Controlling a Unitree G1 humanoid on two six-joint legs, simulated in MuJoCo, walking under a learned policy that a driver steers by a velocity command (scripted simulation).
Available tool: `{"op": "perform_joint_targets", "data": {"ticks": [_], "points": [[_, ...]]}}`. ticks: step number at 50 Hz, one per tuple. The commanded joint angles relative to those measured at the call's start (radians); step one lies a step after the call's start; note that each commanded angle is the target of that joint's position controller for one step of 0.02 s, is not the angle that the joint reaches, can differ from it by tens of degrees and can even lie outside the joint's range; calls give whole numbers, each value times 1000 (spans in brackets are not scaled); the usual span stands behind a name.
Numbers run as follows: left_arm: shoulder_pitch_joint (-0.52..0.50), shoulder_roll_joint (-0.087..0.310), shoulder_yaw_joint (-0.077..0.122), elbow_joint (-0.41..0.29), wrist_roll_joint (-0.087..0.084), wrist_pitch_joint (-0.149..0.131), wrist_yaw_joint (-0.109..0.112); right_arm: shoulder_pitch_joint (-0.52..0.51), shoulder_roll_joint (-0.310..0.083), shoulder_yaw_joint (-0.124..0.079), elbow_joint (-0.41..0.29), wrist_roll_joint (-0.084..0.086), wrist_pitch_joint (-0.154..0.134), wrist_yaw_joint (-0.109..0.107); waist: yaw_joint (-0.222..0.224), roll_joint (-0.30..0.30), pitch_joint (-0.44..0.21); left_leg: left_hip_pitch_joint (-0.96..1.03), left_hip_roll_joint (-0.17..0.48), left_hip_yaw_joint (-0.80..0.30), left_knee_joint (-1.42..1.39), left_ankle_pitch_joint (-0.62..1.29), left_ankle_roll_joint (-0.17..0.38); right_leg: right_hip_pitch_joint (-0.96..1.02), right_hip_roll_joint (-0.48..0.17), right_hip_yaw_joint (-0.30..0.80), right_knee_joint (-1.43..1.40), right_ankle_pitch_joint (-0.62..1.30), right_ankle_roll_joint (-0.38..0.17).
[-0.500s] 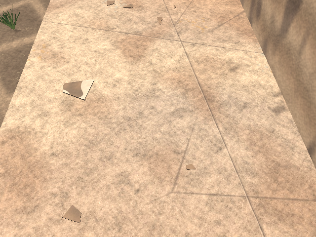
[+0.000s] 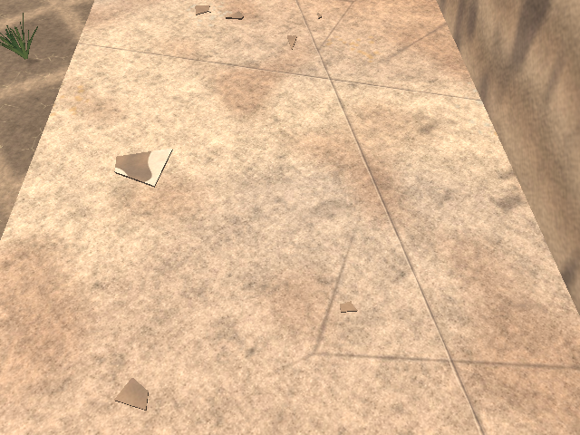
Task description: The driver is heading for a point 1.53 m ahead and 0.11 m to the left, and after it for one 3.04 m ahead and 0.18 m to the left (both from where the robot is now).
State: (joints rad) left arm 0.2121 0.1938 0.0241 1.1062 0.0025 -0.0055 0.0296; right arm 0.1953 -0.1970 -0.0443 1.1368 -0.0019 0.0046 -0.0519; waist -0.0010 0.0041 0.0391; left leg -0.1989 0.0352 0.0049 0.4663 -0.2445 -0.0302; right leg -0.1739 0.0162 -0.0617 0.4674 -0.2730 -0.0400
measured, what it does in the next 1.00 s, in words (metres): stands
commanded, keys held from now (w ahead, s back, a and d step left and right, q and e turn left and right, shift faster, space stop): no key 0.94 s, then w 0.06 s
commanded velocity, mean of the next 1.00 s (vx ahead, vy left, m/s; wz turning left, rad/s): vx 0.00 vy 0.00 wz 0.00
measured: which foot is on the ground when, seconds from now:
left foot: down 0.00-1.00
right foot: down 0.00-1.00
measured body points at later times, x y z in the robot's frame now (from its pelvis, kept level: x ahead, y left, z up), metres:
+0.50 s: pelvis +0.00 +0.00 +0.00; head +0.01 -0.01 +0.45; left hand +0.02 +0.24 -0.15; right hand +0.01 -0.25 -0.16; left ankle +0.00 +0.14 -0.74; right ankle -0.01 -0.09 -0.74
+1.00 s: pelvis +0.01 +0.00 +0.00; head +0.02 -0.01 +0.45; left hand +0.01 +0.23 -0.16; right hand +0.00 -0.25 -0.16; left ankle +0.00 +0.14 -0.74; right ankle -0.01 -0.09 -0.74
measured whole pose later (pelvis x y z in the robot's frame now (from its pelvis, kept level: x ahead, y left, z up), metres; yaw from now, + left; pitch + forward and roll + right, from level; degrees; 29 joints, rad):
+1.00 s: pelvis +0.01 +0.00 +0.00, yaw +0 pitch -1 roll +0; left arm 0.28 0.18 0.02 1.09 -0.01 -0.01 0.03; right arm 0.27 -0.18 -0.03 1.14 0.01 0.00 -0.06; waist 0.00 0.01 0.02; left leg -0.22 0.04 0.00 0.49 -0.28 -0.03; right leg -0.18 0.03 -0.06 0.47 -0.28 -0.05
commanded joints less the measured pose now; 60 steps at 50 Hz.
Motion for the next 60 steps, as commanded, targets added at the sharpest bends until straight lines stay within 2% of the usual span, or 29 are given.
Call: {"op": "perform_joint_targets", "data": {"ticks": [1,19,47,48,49,50,51,52,53,54,56,57,58,60], "points": [[32,98,14,-23,0,-7,2,33,-94,-11,-18,0,-7,-4,0,-8,3,0,13,-9,-58,122,28,-39,-68,75,-116,98,-18],[74,86,10,-25,-3,-8,1,86,-82,-3,-7,3,-11,-7,2,-3,5,-11,16,-10,-62,127,25,-35,-65,76,-120,124,-23],[113,76,10,-34,-5,-9,2,120,-74,-2,-12,5,-10,-9,2,-3,10,-12,16,-10,-60,136,23,-30,-63,75,-114,158,-25],[132,74,11,-25,-5,-8,4,138,-63,0,-3,5,-9,-9,3,-12,-13,-6,0,11,-47,53,24,-19,-59,76,-127,41,-30],[142,99,20,-23,-14,-4,7,136,-63,-3,-3,11,-9,-11,12,-32,-1,-40,-33,48,6,-81,30,-23,-63,96,-146,-164,-52],[156,139,34,-26,-23,-2,10,118,-66,-5,-16,14,-12,-12,26,-75,28,-115,-58,83,90,-203,38,-33,-111,171,-189,-382,-90],[192,170,45,-27,-29,-6,11,78,-65,-5,-41,15,-20,-10,46,-126,65,-223,-59,100,197,-245,48,-24,-213,307,-266,-552,-143],[214,202,59,-28,-28,-15,12,33,-57,-3,-69,16,-34,-3,64,-172,104,-293,-23,69,324,-234,65,-43,-323,459,-335,-615,-205],[225,202,62,-32,-15,-31,13,-10,-64,-7,-93,24,-48,7,75,-170,138,-399,20,14,467,-274,79,-25,-392,553,-377,-574,-249],[217,183,59,-38,-7,-48,12,-18,-74,-14,-103,32,-60,16,62,-138,144,-500,55,-25,570,-291,91,30,-420,578,-377,-504,-259],[169,148,51,-62,-23,-68,6,11,-84,-25,-101,38,-84,32,24,-80,106,-549,96,-49,545,-222,107,101,-369,472,-352,-355,-209],[154,143,50,-71,-29,-69,4,-2,-87,-29,-103,37,-93,35,23,-71,88,-506,95,-28,451,-191,102,99,-329,391,-348,-276,-178],[149,152,52,-75,-30,-67,3,-15,-73,-27,-105,35,-99,38,23,-78,69,-426,77,2,367,-161,94,66,-287,317,-337,-210,-156],[152,186,60,-77,-30,-60,0,-1,-49,-23,-100,35,-102,46,9,-112,47,-246,26,69,240,-125,75,-37,-236,219,-307,-177,-147]]}}
Velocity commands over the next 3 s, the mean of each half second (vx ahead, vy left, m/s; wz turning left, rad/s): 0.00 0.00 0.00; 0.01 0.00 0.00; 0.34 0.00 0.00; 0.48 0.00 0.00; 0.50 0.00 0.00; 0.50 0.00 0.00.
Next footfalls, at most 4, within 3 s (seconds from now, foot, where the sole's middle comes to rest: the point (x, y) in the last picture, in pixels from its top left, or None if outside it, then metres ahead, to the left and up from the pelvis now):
1.30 left None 0.15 0.17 -0.78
1.82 right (329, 426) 0.53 -0.05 -0.78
2.34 left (227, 313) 0.83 0.20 -0.78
2.92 right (312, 220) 1.15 -0.03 -0.78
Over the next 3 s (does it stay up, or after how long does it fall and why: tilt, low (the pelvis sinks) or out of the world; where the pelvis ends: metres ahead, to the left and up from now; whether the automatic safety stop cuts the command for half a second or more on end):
stays up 1.03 0.06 -0.01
